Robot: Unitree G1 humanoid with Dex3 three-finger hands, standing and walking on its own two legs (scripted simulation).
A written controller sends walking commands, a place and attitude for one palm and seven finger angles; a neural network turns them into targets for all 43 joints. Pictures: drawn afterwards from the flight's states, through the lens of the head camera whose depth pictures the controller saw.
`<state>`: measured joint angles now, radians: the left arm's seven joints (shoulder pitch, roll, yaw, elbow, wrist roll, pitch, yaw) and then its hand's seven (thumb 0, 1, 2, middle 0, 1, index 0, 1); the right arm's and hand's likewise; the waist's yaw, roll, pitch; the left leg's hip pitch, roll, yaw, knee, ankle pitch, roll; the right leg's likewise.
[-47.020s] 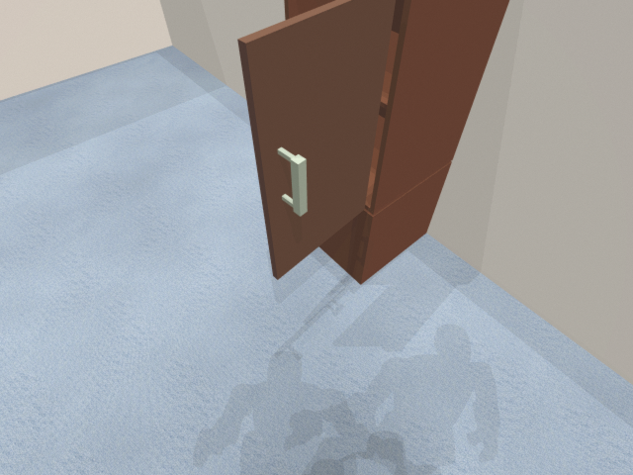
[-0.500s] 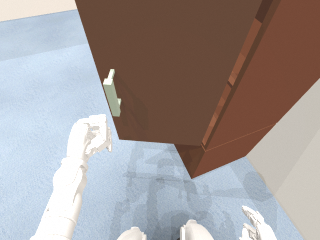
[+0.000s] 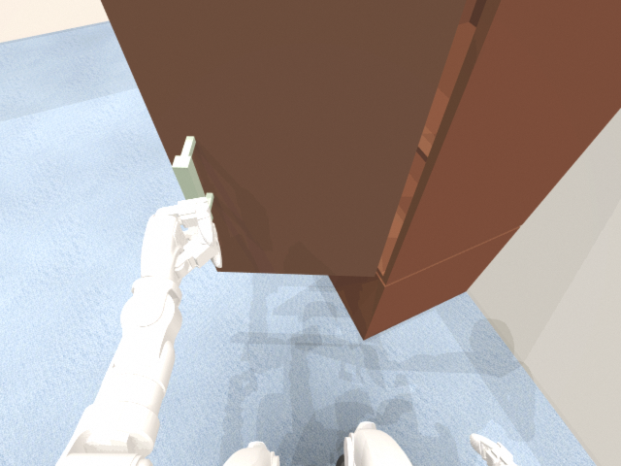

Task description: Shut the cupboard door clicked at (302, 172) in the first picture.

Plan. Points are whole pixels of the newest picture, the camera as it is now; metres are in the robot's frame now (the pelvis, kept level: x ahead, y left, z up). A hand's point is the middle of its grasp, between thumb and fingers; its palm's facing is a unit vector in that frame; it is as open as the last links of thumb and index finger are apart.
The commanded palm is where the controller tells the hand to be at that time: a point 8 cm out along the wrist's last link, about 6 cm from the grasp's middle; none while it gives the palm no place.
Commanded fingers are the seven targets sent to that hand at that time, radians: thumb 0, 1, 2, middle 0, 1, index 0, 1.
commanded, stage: bring the fist close to the handle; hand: left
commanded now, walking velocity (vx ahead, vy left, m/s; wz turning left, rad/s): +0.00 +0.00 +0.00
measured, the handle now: (197, 184) +0.49 +0.16 +0.05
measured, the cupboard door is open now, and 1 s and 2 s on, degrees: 63 53 36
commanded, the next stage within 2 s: push the door shut along its arc in 0.14 s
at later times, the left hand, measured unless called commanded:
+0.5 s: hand (210, 228) +0.41 +0.13 +0.05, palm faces -0.09 -0.99 -0.04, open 3.1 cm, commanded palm +0.40 +0.18 +0.05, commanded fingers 0.00 0.90 0.90 -1.30 -1.50 -1.30 -1.50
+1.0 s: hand (212, 194) +0.46 +0.13 +0.06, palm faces -0.21 -0.98 -0.04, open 3.2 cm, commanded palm +0.47 +0.17 +0.05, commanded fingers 0.00 0.90 0.90 -1.30 -1.50 -1.30 -1.50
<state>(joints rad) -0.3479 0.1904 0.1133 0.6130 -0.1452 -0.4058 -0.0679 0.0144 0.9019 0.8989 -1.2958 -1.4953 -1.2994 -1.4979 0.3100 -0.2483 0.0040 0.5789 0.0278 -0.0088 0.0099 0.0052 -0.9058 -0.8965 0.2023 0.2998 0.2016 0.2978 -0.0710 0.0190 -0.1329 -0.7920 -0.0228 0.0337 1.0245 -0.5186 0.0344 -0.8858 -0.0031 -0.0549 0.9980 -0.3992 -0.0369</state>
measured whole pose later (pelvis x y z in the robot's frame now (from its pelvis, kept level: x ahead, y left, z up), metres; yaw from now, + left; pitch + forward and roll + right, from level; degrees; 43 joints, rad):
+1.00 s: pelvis -0.03 +0.01 -0.02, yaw +1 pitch +21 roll -2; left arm -0.92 0.39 0.17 1.16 -0.15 -0.42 -0.29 0.01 0.90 0.90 -1.32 -1.50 -1.34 -1.50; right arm 0.36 -0.28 0.02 0.66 0.02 -0.02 0.00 0.00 -0.91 -0.90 0.20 0.30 0.20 0.30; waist -0.16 0.02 -0.12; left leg -1.01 -0.03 0.01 1.15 -0.51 0.05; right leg -1.07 -0.02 -0.09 1.07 -0.38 -0.03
